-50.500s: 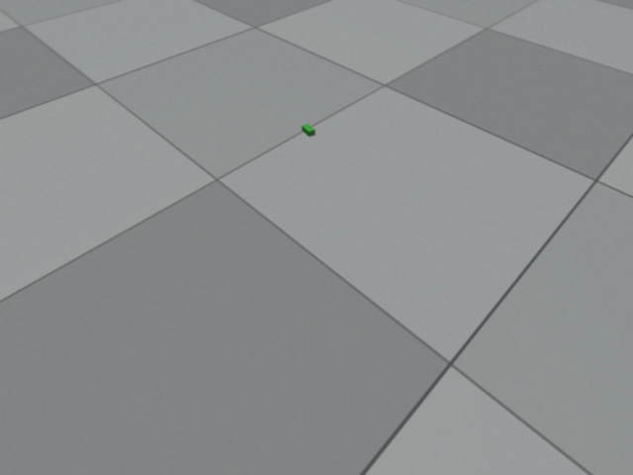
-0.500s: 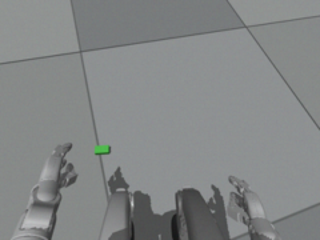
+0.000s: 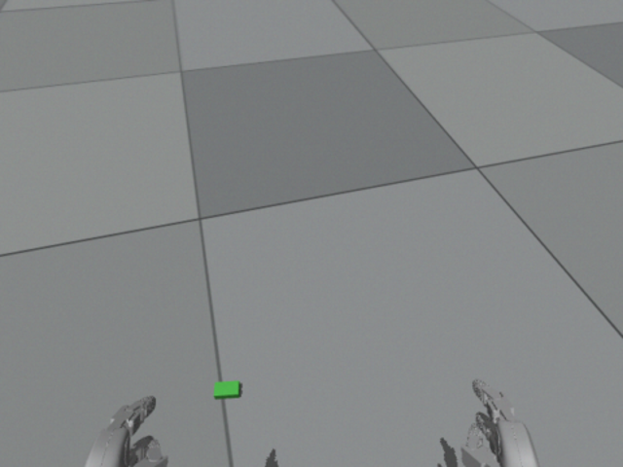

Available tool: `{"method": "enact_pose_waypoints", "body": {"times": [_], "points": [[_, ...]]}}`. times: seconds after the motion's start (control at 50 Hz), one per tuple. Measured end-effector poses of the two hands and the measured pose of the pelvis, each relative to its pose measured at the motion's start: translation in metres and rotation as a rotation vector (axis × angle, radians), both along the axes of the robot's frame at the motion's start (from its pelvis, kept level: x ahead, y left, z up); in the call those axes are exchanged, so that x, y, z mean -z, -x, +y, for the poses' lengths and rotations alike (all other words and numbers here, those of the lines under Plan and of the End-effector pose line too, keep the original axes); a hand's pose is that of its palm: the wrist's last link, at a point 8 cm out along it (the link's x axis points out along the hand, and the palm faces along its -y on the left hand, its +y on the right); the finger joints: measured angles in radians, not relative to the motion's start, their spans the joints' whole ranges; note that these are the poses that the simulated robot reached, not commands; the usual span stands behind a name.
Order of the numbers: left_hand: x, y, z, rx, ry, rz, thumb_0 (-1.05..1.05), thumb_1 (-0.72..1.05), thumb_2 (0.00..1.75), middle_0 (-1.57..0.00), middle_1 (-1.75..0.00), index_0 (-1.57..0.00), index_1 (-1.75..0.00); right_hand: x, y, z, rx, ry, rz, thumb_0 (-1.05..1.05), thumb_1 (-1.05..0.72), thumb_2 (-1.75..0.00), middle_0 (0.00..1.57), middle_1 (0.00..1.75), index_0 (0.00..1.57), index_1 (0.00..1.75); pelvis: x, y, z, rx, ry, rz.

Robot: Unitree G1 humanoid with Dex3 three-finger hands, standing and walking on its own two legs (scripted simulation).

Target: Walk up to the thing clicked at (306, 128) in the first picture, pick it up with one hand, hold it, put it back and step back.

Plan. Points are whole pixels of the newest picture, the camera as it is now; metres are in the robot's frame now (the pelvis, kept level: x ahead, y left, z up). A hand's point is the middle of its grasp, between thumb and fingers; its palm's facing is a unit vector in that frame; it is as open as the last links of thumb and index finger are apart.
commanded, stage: home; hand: left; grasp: from above
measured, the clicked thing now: (227, 389) +0.48 +0.23 -0.70
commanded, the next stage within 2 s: stand in 2.00 s
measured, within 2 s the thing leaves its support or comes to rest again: neither
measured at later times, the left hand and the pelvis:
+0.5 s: hand out of the picture +0.16 +0.18 -0.05, palm faces +0.06 -0.98 -0.20, open 7.4 cm; pelvis +0.00 +0.00 +0.00, yaw +1 degrees
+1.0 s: hand out of the picture +0.16 +0.18 -0.05, palm faces +0.05 -0.98 -0.20, open 7.4 cm; pelvis +0.00 +0.00 +0.00, yaw +0 degrees
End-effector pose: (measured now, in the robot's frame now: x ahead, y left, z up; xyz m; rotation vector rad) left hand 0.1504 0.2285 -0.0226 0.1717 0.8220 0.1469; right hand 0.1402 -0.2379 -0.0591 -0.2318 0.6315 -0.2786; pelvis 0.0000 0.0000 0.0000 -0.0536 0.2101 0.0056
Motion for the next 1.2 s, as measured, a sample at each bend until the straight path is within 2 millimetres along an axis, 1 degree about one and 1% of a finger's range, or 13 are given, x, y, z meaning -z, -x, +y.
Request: {"method": "enact_pose_waypoints", "body": {"times": [0.06,0.14,0.24,0.32,0.54,0.66,0.98,1.2], "points": [[-0.006,0.006,0.000,-0.003,0.000,0.000,0.01,0.90,0.90,-0.20,-0.30,-0.20,-0.30,-0.007,-0.011,0.001,-0.018,0.001,-0.038,0.02,-0.90,-0.90,0.20,0.30,0.21,0.30,-0.003,-0.002,-0.001,-0.003,-0.003,-0.013],[-0.006,0.010,0.000,-0.011,0.006,0.006,0.01,0.90,0.90,-0.20,-0.30,-0.20,-0.30,-0.012,-0.022,0.002,-0.049,0.006,-0.072,0.02,-0.90,-0.90,0.20,0.30,0.21,0.30,-0.004,-0.003,-0.002,-0.009,-0.006,-0.026],[-0.002,0.011,-0.001,-0.016,0.011,0.010,0.01,0.90,0.90,-0.20,-0.30,-0.20,-0.30,-0.014,-0.028,0.002,-0.074,0.016,-0.084,0.02,-0.90,-0.90,0.20,0.30,0.21,0.30,-0.003,-0.003,-0.004,-0.013,-0.009,-0.031],[-0.002,0.010,-0.002,-0.010,0.011,0.006,0.01,0.90,0.90,-0.20,-0.30,-0.20,-0.30,-0.014,-0.026,0.001,-0.074,0.021,-0.076,0.02,-0.90,-0.90,0.20,0.30,0.21,0.30,-0.003,-0.003,-0.004,-0.013,-0.009,-0.034],[-0.003,0.006,-0.002,0.004,0.006,0.007,0.01,0.90,0.90,-0.20,-0.30,-0.20,-0.30,-0.006,-0.010,-0.002,-0.042,0.018,-0.026,0.02,-0.90,-0.90,0.20,0.30,0.21,0.30,-0.004,-0.004,-0.003,-0.006,-0.008,-0.033],[-0.003,0.003,-0.001,0.007,0.007,0.003,0.01,0.90,0.90,-0.20,-0.30,-0.20,-0.30,-0.003,-0.005,-0.003,-0.031,0.015,-0.014,0.02,-0.90,-0.90,0.20,0.30,0.21,0.30,-0.003,-0.004,-0.002,-0.003,-0.007,-0.032],[-0.003,0.006,0.001,0.012,0.007,0.006,0.01,0.90,0.90,-0.20,-0.30,-0.20,-0.30,-0.007,-0.010,-0.001,-0.040,0.016,-0.042,0.02,-0.90,-0.90,0.20,0.30,0.21,0.30,-0.003,-0.002,0.000,-0.003,-0.007,-0.037],[-0.003,0.005,-0.001,0.011,0.006,0.007,0.01,0.90,0.90,-0.20,-0.30,-0.20,-0.30,-0.005,-0.011,-0.002,-0.041,0.016,-0.036,0.02,-0.90,-0.90,0.20,0.30,0.21,0.30,-0.002,-0.003,-0.002,-0.002,-0.009,-0.030]]}}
